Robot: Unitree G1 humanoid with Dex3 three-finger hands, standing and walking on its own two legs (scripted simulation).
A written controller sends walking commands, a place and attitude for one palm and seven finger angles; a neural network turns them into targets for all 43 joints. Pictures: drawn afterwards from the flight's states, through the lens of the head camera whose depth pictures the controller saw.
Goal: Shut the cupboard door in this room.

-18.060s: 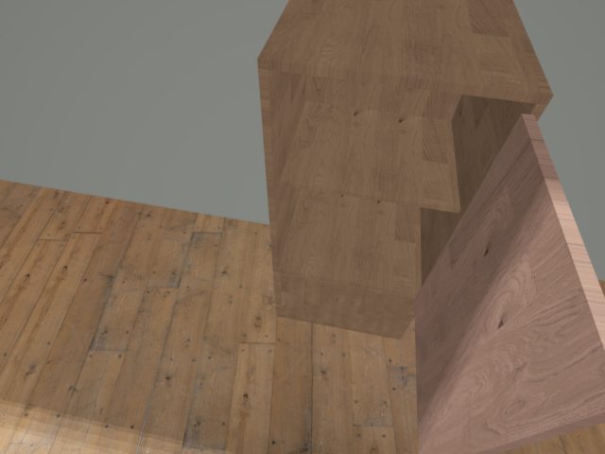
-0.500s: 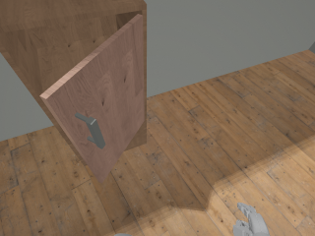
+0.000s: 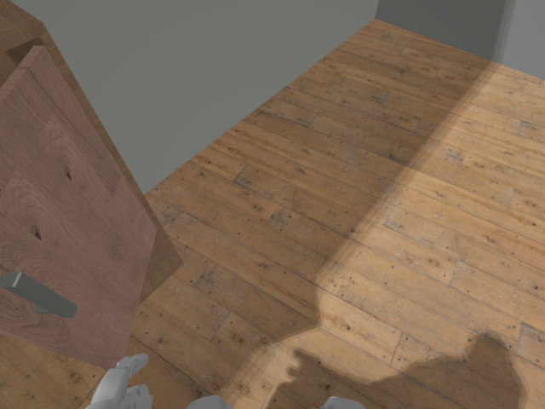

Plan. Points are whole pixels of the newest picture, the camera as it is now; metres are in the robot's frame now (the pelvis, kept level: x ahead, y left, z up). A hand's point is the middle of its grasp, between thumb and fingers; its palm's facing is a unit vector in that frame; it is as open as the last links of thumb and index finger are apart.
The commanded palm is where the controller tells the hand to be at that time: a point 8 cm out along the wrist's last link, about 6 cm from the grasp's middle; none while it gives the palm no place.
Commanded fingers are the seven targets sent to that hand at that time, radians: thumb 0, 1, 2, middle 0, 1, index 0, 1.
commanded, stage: walk to a spot facing it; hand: left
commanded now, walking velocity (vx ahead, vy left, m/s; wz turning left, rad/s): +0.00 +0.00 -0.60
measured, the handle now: (30, 297) +0.26 +0.36 +0.01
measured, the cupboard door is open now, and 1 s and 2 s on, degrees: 39 39 39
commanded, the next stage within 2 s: turn to face it in 1.88 s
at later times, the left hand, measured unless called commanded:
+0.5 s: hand (142, 400) +0.15 +0.22 -0.15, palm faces -0.25 -0.94 -0.21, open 7.4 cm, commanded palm none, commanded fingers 0.00 0.90 0.90 -0.20 -0.30 -0.20 -0.30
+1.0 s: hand (250, 341) +0.23 +0.05 -0.14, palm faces -0.54 -0.81 -0.21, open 7.4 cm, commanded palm none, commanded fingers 0.00 0.90 0.90 -0.20 -0.30 -0.20 -0.30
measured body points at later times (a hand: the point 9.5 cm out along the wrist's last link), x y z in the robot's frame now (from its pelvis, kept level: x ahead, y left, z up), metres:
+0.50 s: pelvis +0.01 +0.04 +0.02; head +0.06 +0.05 +0.47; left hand +0.16 +0.27 -0.13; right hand +0.02 -0.22 -0.10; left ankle +0.03 +0.14 -0.72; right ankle -0.06 -0.09 -0.62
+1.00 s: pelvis +0.08 -0.08 +0.02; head +0.10 -0.10 +0.47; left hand +0.26 +0.09 -0.12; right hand -0.02 -0.33 -0.12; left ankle +0.19 +0.03 -0.65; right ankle -0.01 -0.13 -0.72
